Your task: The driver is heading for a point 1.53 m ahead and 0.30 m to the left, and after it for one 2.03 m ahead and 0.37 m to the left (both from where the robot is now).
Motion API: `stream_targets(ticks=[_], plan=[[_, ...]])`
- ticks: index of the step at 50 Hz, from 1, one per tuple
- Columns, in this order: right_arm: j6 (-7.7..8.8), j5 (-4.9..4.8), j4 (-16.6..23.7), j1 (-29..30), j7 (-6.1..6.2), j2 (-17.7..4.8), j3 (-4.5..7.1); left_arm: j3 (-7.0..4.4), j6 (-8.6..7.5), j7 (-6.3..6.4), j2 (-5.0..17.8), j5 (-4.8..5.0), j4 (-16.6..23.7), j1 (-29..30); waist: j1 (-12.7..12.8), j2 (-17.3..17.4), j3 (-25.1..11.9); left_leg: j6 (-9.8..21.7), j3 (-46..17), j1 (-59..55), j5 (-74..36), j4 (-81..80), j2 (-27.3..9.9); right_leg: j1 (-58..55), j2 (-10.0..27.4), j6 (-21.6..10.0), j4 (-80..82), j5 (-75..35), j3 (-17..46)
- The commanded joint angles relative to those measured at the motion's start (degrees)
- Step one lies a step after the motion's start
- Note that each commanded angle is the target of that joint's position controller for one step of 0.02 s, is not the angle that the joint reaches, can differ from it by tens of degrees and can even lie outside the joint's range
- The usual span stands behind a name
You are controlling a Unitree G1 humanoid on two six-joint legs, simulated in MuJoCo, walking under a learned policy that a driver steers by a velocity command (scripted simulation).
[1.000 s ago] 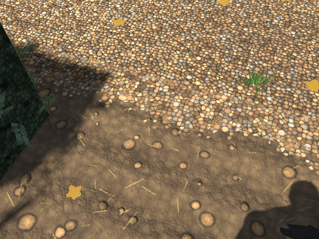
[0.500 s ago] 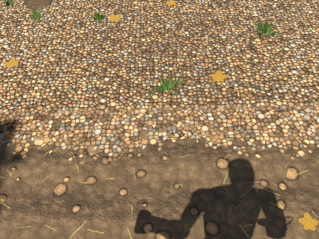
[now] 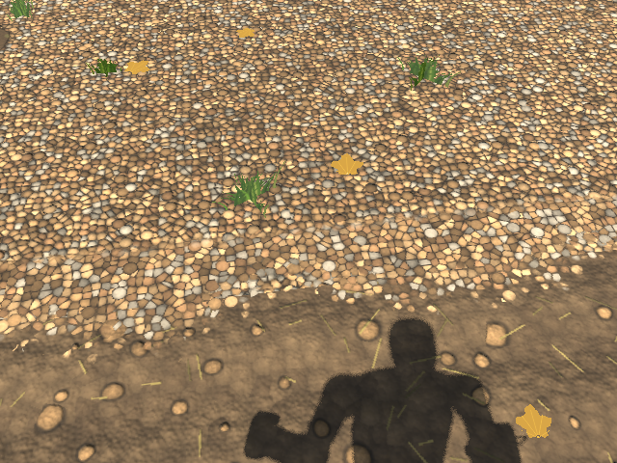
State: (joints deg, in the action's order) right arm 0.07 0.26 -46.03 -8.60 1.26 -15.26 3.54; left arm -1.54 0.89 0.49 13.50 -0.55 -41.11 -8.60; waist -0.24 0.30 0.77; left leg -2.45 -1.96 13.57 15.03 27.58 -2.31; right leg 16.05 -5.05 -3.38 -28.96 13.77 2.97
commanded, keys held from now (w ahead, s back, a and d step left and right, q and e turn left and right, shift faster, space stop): no key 1.00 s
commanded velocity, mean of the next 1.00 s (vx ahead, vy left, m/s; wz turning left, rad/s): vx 0.00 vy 0.00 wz -0.03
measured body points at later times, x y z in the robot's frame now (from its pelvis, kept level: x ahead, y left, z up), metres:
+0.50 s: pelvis +0.00 +0.02 +0.00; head +0.01 +0.02 +0.45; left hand +0.11 +0.28 -0.12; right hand +0.11 -0.23 -0.13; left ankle -0.01 +0.15 -0.74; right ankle +0.01 -0.09 -0.74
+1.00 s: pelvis +0.00 +0.03 +0.00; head +0.01 +0.03 +0.45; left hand +0.07 +0.29 -0.14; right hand +0.05 -0.23 -0.14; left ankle -0.01 +0.15 -0.74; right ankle +0.01 -0.09 -0.74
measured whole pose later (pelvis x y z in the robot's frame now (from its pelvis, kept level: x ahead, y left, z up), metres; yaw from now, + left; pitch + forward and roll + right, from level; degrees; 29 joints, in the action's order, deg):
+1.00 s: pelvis +0.00 +0.03 +0.00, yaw +0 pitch -2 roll +0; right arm 1.0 0.2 -59.6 -11.7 1.9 -13.1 1.0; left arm -2.1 0.6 2.0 12.8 -0.1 -57.7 -10.8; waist -0.3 -0.1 2.6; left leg 0.1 -0.8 10.5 15.9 28.1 0.4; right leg 12.2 -2.2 -0.4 -28.2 14.1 4.1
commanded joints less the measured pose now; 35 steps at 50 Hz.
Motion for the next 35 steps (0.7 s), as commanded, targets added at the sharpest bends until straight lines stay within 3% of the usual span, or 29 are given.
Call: stream_targets(ticks=[1,2,3,6,15,35], plan=[[0.82,0.07,2.1,0.0,-0.28,-9.6,2.15,-1.82,-1.72,-0.48,6.3,-0.59,2.2,-3.5,2.8,7.5,-6.8,5.5,-4.5,-6.8,-16.1,-1.6,-5.8,-0.7,4.9,-0.4,4.1,-3.5,4.7],[0.95,0.12,2.7,1.3,-0.59,-6.6,1.39,-1.92,-1.6,-0.45,7.2,-0.61,2.0,-0.7,1.2,6.1,-5.5,5.5,-4.5,-3.7,-10.0,-3.1,-4.7,-2.2,4.5,0.6,3.2,-2.4,3.9],[1.16,0.42,2.7,1.9,-0.6,-5.8,1.06,-2.11,-1.2,-0.25,7.2,-0.37,2.3,1.0,0.9,5.7,-4.5,4.8,-4.2,-2.0,-7.6,-3.6,-4.3,-2.5,4.6,0.6,2.5,-3.1,3.8],[2.08,0.52,2.1,1.3,-0.53,-5.7,0.6,-2.13,0.02,0.09,6.5,-0.4,2.0,0.4,0.8,4.1,-2.8,3.6,-3.0,-0.5,-6.3,-3.0,-3.1,-2.7,5.4,-0.3,2.7,-5.6,5.0],[1.88,0.19,-0.1,0.2,0.1,-5.5,-0.21,-2.36,-0.4,0.6,6.0,-0.13,-0.8,-1.3,0.1,-0.5,-1.6,3.5,-2.1,-0.9,-5.7,-1.9,-1.7,-2.8,5.8,0.4,3.2,-7.1,5.4],[1.62,-0.01,-8.2,-1.6,0.41,-4.7,-0.99,-2.19,-0.69,1.52,5.8,0.25,-9.1,-2.1,0.0,-0.2,-0.1,3.4,-1.1,-0.9,-4.5,-4.0,0.0,-5.0,5.8,1.0,4.4,-8.0,4.3]])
